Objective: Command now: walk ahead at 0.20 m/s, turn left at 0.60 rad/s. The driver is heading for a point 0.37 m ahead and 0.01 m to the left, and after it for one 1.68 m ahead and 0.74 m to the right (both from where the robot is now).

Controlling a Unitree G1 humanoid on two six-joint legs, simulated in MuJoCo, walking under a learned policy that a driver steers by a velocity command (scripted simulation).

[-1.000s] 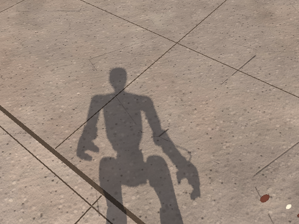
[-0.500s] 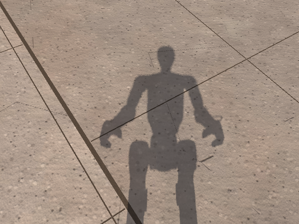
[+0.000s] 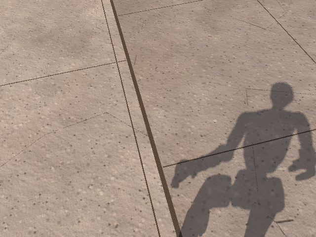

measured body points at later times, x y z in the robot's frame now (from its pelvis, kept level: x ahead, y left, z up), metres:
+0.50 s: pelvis +0.14 +0.09 +0.00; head +0.15 +0.11 +0.45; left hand +0.21 +0.38 -0.12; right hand +0.25 -0.17 -0.10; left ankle +0.05 +0.16 -0.74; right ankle +0.25 -0.06 -0.66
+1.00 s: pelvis +0.34 +0.10 -0.01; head +0.40 +0.09 +0.43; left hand +0.52 +0.37 -0.10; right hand +0.48 -0.19 -0.11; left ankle +0.41 +0.28 -0.69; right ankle +0.42 +0.03 -0.74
